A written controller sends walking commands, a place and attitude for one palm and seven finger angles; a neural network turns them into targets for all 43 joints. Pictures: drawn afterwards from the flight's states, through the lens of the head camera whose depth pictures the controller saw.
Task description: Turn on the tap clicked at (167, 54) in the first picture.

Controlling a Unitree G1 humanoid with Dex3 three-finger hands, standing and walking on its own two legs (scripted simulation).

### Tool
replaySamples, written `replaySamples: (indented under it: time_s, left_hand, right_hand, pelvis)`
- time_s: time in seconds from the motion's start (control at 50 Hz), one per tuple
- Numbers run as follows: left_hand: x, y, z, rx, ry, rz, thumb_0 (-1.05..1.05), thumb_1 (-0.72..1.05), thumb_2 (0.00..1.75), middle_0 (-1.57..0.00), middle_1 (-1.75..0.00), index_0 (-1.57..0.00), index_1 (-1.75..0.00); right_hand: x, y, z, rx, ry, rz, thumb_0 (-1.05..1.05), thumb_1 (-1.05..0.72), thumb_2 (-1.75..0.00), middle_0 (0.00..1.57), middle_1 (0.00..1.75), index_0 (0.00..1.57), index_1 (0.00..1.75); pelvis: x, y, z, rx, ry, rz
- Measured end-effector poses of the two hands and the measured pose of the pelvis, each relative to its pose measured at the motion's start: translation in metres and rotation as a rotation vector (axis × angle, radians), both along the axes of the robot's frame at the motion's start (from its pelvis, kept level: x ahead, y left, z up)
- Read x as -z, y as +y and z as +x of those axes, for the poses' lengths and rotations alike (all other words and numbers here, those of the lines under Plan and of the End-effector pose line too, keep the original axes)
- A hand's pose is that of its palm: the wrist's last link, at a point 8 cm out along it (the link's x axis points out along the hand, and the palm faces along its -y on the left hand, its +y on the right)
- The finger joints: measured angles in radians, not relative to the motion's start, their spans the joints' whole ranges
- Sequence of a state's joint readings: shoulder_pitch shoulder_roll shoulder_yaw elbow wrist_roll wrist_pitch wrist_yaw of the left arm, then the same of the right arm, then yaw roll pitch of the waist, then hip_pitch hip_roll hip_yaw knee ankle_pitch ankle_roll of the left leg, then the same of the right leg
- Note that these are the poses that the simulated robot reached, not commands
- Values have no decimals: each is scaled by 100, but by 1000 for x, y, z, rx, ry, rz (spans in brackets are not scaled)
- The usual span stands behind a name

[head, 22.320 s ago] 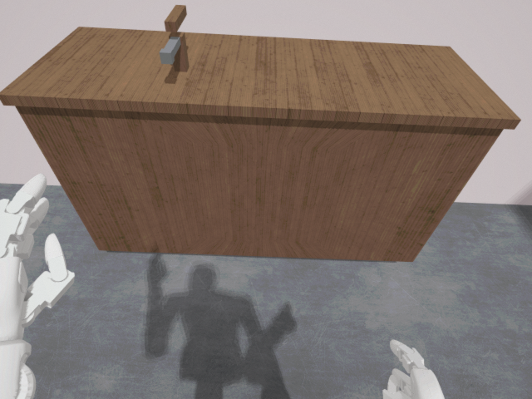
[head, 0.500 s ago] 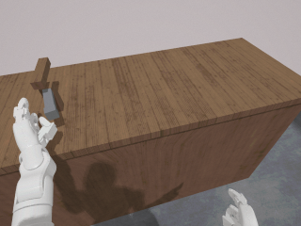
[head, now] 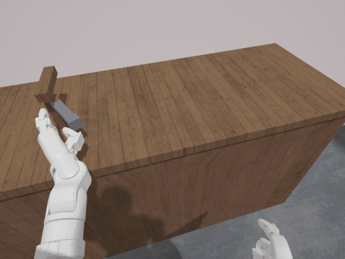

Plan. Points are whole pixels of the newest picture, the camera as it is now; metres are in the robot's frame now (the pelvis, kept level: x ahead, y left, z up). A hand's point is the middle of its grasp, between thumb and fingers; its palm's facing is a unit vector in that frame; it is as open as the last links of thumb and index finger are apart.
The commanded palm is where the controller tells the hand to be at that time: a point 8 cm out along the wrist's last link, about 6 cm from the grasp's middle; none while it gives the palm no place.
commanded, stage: push the lever round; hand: left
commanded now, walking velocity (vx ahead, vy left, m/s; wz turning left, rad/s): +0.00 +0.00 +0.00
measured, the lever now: (74, 122) +0.37 +0.28 +0.14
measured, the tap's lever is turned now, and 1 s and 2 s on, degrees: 29 53 72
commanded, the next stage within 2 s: lift the hand up off the lever in 1.70 s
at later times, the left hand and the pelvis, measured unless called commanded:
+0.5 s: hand (94, 129) +0.36 +0.22 +0.14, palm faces +0.77 -0.64 -0.04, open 7.7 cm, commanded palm +0.31 +0.25 +0.14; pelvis +0.00 +0.00 +0.00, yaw +0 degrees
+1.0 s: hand (103, 122) +0.39 +0.21 +0.14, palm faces +0.82 -0.56 -0.08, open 7.7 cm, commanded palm +0.34 +0.23 +0.14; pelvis +0.00 -0.01 +0.00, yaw +1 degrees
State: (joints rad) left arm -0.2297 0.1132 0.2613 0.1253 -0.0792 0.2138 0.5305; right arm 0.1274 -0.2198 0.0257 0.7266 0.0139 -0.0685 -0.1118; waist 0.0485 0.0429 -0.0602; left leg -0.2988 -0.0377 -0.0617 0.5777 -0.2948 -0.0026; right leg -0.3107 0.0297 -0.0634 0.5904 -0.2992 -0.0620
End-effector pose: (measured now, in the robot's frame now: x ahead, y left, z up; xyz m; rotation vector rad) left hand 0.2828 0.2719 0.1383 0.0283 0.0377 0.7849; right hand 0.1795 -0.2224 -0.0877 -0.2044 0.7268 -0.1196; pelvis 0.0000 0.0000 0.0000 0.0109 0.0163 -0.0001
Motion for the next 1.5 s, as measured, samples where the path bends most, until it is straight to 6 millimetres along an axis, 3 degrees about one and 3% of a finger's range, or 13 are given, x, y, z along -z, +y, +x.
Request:
replaySamples:
  time_s: [0.62,1.1,1.5]
  left_hand:
    - [-3,-33,24,-120,40,-32,1,93,92,-15,-15,-15,-15]
    - [-4,-51,55,-211,99,-31,0,92,92,-15,-15,-15,-15]
    - [-5,-60,69,-228,108,-22,2,90,90,-15,-15,-10,-13]
  right_hand:
    - [6,-2,0,-23,52,27,1,-90,-90,20,30,20,30]
    - [25,-20,-30,-4,138,34,1,-91,-90,20,30,20,30]
    - [34,-34,-48,27,187,30,1,-91,-90,20,30,20,30]
  pelvis:
    - [1,-6,0,-9,15,2]
    - [5,-15,-4,-10,64,5]
    - [7,-21,-3,-7,85,11]
